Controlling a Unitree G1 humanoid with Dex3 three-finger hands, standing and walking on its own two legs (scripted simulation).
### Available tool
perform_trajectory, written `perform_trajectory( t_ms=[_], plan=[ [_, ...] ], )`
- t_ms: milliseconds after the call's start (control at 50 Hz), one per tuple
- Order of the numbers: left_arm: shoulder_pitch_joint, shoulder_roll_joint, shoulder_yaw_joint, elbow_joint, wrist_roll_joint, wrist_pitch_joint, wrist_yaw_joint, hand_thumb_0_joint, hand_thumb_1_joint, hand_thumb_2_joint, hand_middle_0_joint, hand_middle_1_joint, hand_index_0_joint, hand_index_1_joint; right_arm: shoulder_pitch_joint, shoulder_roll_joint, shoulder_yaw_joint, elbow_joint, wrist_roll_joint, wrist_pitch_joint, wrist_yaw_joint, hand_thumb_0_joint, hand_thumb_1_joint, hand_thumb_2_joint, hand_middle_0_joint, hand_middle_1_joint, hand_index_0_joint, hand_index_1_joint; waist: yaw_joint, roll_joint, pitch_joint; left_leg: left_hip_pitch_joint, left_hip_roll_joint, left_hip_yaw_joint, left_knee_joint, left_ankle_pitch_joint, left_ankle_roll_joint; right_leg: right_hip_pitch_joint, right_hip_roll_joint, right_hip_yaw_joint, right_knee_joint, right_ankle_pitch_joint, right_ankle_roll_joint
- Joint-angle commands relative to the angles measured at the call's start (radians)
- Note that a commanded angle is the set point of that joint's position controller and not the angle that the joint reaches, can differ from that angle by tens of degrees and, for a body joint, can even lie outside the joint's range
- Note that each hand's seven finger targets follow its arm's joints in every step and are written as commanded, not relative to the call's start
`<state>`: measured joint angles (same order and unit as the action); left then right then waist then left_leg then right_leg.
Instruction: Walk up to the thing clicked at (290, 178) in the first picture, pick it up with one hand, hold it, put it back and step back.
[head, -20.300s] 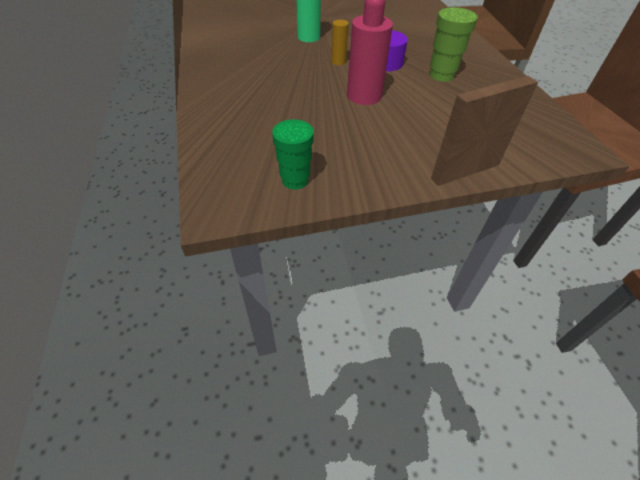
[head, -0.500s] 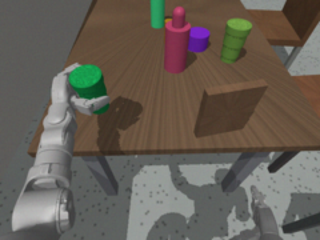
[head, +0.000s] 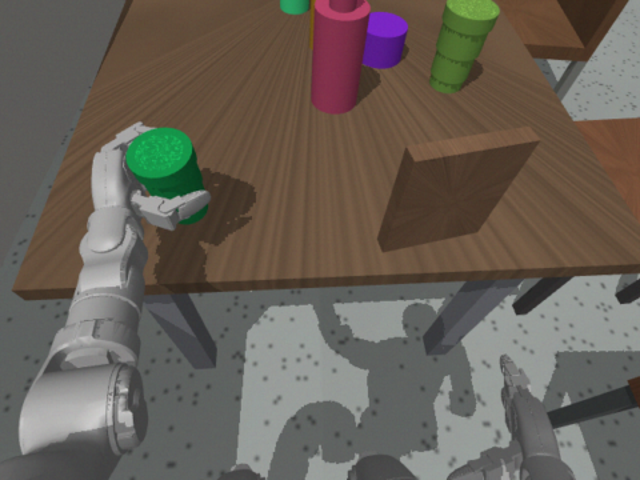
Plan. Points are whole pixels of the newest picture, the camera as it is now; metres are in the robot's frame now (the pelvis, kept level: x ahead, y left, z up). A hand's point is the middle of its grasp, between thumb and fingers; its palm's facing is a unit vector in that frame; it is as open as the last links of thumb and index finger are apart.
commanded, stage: lower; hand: left
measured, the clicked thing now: (175, 183) +0.46 +0.14 +0.09
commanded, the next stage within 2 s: loosen in 0.66 s
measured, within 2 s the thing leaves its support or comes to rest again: rests again in 0.56 s
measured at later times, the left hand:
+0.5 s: hand (175, 189) +0.48 +0.15 +0.06, palm faces +0.08 -1.00 +0.02, open 9.8 cm
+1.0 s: hand (176, 193) +0.48 +0.15 +0.05, palm faces +0.08 -1.00 +0.02, open 9.8 cm
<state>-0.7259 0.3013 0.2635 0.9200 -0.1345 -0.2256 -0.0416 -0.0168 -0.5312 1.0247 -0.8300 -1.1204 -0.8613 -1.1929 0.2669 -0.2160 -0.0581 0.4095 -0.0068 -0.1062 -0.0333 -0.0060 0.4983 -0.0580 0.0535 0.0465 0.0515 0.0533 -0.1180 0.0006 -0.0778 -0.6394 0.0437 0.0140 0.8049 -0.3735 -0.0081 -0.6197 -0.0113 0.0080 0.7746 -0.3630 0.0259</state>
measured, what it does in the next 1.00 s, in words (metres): stands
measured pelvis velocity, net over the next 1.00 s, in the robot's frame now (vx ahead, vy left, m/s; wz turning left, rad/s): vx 0.00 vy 0.00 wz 0.00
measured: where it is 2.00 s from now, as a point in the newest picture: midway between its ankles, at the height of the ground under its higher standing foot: outside the picture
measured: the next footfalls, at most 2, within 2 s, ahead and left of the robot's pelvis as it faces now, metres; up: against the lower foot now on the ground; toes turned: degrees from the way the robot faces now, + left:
none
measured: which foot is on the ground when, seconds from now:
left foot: down 0.00-1.00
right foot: down 0.00-1.00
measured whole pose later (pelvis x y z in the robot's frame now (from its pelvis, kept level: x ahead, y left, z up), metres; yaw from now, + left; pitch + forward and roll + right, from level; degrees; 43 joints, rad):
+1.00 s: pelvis +0.00 +0.00 -0.03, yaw +0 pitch +17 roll -2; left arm -0.77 0.33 0.30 1.00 -0.10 -0.35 -0.04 -0.02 -0.48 0.84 -0.90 -0.99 -0.93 -1.03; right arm 0.36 -0.23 -0.05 0.13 -0.03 -0.01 0.02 -0.01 0.49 -0.05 0.06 0.05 0.05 0.05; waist -0.15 0.01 -0.11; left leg -0.85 0.05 0.00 0.99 -0.45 -0.01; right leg -0.82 -0.01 0.00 0.95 -0.43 0.03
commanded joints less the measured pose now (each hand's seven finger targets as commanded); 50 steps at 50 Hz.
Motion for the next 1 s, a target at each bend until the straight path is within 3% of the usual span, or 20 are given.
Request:
perform_trajectory(
  t_ms=[0, 160, 220, 260, 280, 320, 360, 420, 460, 500, 540, 660, 700, 740, 760, 820, 880, 900, 920, 980],
  plan=[
    [-0.503, 0.197, 0.029, -0.213, -0.006, -0.102, 0.001, 0.000, 0.015, 1.221, -1.303, -1.391, -1.296, -1.418, -0.010, -0.140, -0.070, -0.193, -0.005, -0.043, -0.004, 0.000, 0.518, -0.059, 0.049, 0.049, 0.049, 0.049, -0.013, 0.044, -0.439, 0.235, -0.019, -0.007, -0.038, 0.303, 0.031, 0.101, 0.020, -0.030, -0.059, 0.324, -0.032],
    [-0.532, 0.207, 0.035, -0.220, -0.003, -0.135, -0.001, 0.000, 0.024, 1.234, -1.340, -1.418, -1.335, -1.443, 0.003, -0.134, -0.064, -0.274, -0.010, -0.030, 0.010, 0.000, 0.508, -0.061, 0.049, 0.049, 0.049, 0.049, -0.012, 0.078, -0.522, 0.222, -0.013, -0.016, -0.001, 0.327, 0.022, 0.101, 0.026, -0.037, -0.010, 0.332, -0.038],
    [-0.503, 0.198, 0.033, -0.179, 0.009, -0.138, 0.005, 0.000, 0.017, 1.225, -1.336, -1.407, -1.329, -1.434, 0.027, -0.140, -0.069, -0.258, -0.013, -0.021, 0.013, 0.000, 0.509, -0.061, 0.049, 0.049, 0.049, 0.049, -0.019, 0.075, -0.448, 0.191, -0.009, -0.021, 0.005, 0.293, 0.021, 0.022, 0.030, -0.039, -0.003, 0.284, -0.042],
    [-0.502, 0.187, 0.035, -0.164, 0.007, -0.146, 0.007, 0.000, 0.050, 1.238, -1.352, -1.421, -1.347, -1.445, 0.029, -0.145, -0.079, -0.270, -0.016, -0.017, 0.016, 0.000, 0.513, -0.059, 0.049, 0.049, 0.049, 0.049, -0.026, 0.076, -0.455, 0.188, -0.006, -0.026, 0.010, 0.290, 0.017, 0.007, 0.033, -0.045, 0.004, 0.275, -0.044],
    [-0.559, 0.214, 0.044, -0.255, 0.006, -0.158, 0.007, 0.000, 0.060, 1.245, -1.357, -1.429, -1.355, -1.451, 0.010, -0.141, -0.074, -0.315, -0.015, -0.019, 0.017, 0.000, 0.517, -0.058, 0.049, 0.049, 0.049, 0.049, -0.013, 0.098, -0.521, 0.207, -0.009, -0.024, 0.008, 0.284, 0.015, 0.037, 0.031, -0.043, 0.007, 0.278, -0.045],
    [-0.505, 0.187, 0.028, -0.165, 0.007, -0.149, 0.005, 0.000, 0.053, 1.236, -1.352, -1.421, -1.348, -1.444, 0.054, -0.134, -0.066, -0.301, -0.015, -0.013, 0.018, 0.000, 0.509, -0.060, 0.049, 0.049, 0.049, 0.049, -0.033, 0.065, -0.468, 0.182, -0.007, -0.025, 0.022, 0.291, 0.020, 0.020, 0.033, -0.045, 0.017, 0.286, -0.042],
    [-0.542, 0.222, 0.046, -0.244, 0.015, -0.160, 0.010, 0.000, 0.032, 1.232, -1.330, -1.406, -1.323, -1.432, 0.050, -0.139, -0.073, -0.305, -0.015, -0.008, 0.019, 0.000, 0.504, -0.062, 0.049, 0.049, 0.049, 0.049, -0.017, 0.101, -0.540, 0.198, -0.010, -0.022, 0.035, 0.323, 0.021, 0.035, 0.028, -0.036, 0.028, 0.316, -0.041],
    [-0.496, 0.191, 0.041, -0.180, 0.011, -0.158, 0.017, 0.000, 0.037, 1.242, -1.343, -1.415, -1.334, -1.443, 0.060, -0.147, -0.083, -0.347, -0.017, -0.003, 0.019, 0.000, 0.506, -0.062, 0.049, 0.049, 0.049, 0.049, -0.040, 0.049, -0.495, 0.156, -0.012, -0.023, 0.040, 0.294, 0.024, 0.035, 0.031, -0.039, 0.030, 0.304, -0.037],
    [-0.515, 0.195, 0.039, -0.193, 0.018, -0.165, 0.017, 0.000, 0.060, 1.238, -1.332, -1.401, -1.321, -1.430, 0.057, -0.128, -0.062, -0.342, -0.018, 0.002, 0.024, 0.000, 0.508, -0.062, 0.049, 0.049, 0.049, 0.049, -0.026, 0.069, -0.480, 0.132, -0.015, -0.021, 0.040, 0.278, 0.024, 0.022, 0.028, -0.037, 0.034, 0.289, -0.039],
    [-0.527, 0.204, 0.041, -0.223, 0.022, -0.174, 0.017, 0.000, 0.062, 1.234, -1.343, -1.412, -1.338, -1.436, 0.049, -0.154, -0.087, -0.363, -0.021, 0.008, 0.024, 0.000, 0.511, -0.060, 0.049, 0.049, 0.049, 0.049, -0.019, 0.099, -0.519, 0.178, -0.010, -0.027, 0.041, 0.314, 0.015, 0.008, 0.032, -0.042, 0.043, 0.296, -0.046],
    [-0.504, 0.185, 0.027, -0.186, 0.027, -0.175, 0.014, 0.000, 0.053, 1.238, -1.346, -1.414, -1.338, -1.441, 0.063, -0.145, -0.076, -0.379, -0.023, 0.011, 0.028, 0.000, 0.506, -0.062, 0.049, 0.049, 0.049, 0.049, -0.038, 0.082, -0.509, 0.178, -0.004, -0.035, 0.050, 0.319, 0.015, -0.013, 0.036, -0.048, 0.049, 0.290, -0.046],
    [-0.487, 0.198, 0.044, -0.185, 0.024, -0.188, 0.006, 0.000, 0.050, 1.243, -1.328, -1.403, -1.319, -1.432, 0.099, -0.148, -0.076, -0.381, -0.025, 0.029, 0.035, 0.000, 0.506, -0.062, 0.049, 0.049, 0.049, 0.049, -0.032, 0.091, -0.521, 0.157, -0.007, -0.029, 0.071, 0.364, 0.016, 0.006, 0.030, -0.041, 0.068, 0.345, -0.044],
    [-0.483, 0.153, 0.015, -0.156, 0.025, -0.186, -0.001, 0.000, 0.021, 1.235, -1.317, -1.389, -1.304, -1.422, 0.103, -0.134, -0.061, -0.409, -0.023, 0.030, 0.038, 0.000, 0.508, -0.063, 0.049, 0.049, 0.049, 0.049, -0.056, 0.085, -0.500, 0.162, -0.006, -0.031, 0.082, 0.362, 0.020, -0.033, 0.032, -0.042, 0.069, 0.336, -0.041],
    [-0.465, 0.189, 0.036, -0.140, 0.031, -0.187, -0.003, 0.000, 0.037, 1.244, -1.342, -1.409, -1.332, -1.440, 0.103, -0.148, -0.075, -0.396, -0.024, 0.035, 0.039, 0.000, 0.510, -0.061, 0.049, 0.049, 0.049, 0.049, -0.050, 0.082, -0.485, 0.132, -0.008, -0.029, 0.089, 0.338, 0.023, -0.039, 0.029, -0.039, 0.070, 0.326, -0.039],
    [-0.479, 0.172, 0.029, -0.144, 0.028, -0.189, -0.006, 0.000, 0.102, 1.185, -1.372, -1.389, -1.382, -1.396, 0.096, -0.138, -0.067, -0.408, -0.023, 0.035, 0.040, 0.000, 0.515, -0.055, 0.049, 0.049, 0.049, 0.049, -0.055, 0.069, -0.469, 0.112, -0.013, -0.024, 0.088, 0.301, 0.026, -0.036, 0.028, -0.035, 0.067, 0.312, -0.037],
    [-0.441, 0.173, 0.041, -0.100, 0.023, -0.179, -0.004, 0.000, -0.076, 0.945, -1.238, -1.195, -1.271, -1.173, 0.108, -0.153, -0.083, -0.422, -0.022, 0.040, 0.039, 0.000, 0.508, -0.047, 0.050, 0.049, 0.049, 0.049, -0.054, 0.059, -0.463, 0.112, -0.012, -0.023, 0.082, 0.286, 0.025, -0.028, 0.030, -0.038, 0.068, 0.303, -0.036],
    [-0.510, 0.194, 0.046, -0.159, 0.026, -0.184, -0.003, 0.000, -0.202, 0.720, -1.138, -1.054, -1.171, -1.029, 0.113, -0.157, -0.083, -0.438, -0.023, 0.043, 0.040, 0.000, 0.508, -0.046, 0.050, 0.049, 0.050, 0.049, -0.054, 0.089, -0.513, 0.145, -0.013, -0.023, 0.083, 0.287, 0.020, -0.035, 0.030, -0.037, 0.072, 0.291, -0.039],
    [-0.454, 0.162, 0.030, -0.093, 0.032, -0.177, -0.004, 0.000, -0.232, 0.663, -1.124, -1.014, -1.159, -0.986, 0.114, -0.140, -0.067, -0.436, -0.023, 0.047, 0.043, 0.000, 0.510, -0.045, 0.050, 0.049, 0.050, 0.049, -0.055, 0.055, -0.452, 0.107, -0.012, -0.028, 0.081, 0.262, 0.023, -0.056, 0.032, -0.040, 0.068, 0.267, -0.038],
    [-0.517, 0.202, 0.045, -0.183, 0.030, -0.189, -0.001, 0.000, -0.279, 0.616, -1.099, -0.974, -1.130, -0.949, 0.107, -0.143, -0.072, -0.446, -0.021, 0.048, 0.041, 0.000, 0.503, -0.047, 0.050, 0.049, 0.050, 0.049, -0.048, 0.078, -0.491, 0.105, -0.019, -0.016, 0.085, 0.231, 0.027, -0.036, 0.028, -0.027, 0.060, 0.265, -0.033],
    [-0.497, 0.193, 0.050, -0.137, 0.030, -0.187, -0.001, 0.000, -0.437, 0.531, -0.918, -0.813, -0.944, -0.808, 0.092, -0.144, -0.070, -0.457, -0.024, 0.047, 0.041, 0.000, 0.494, -0.054, 0.050, 0.050, 0.050, 0.050, -0.053, 0.066, -0.482, 0.098, -0.014, -0.023, 0.082, 0.224, 0.024, -0.047, 0.029, -0.034, 0.069, 0.246, -0.038]
  ],
)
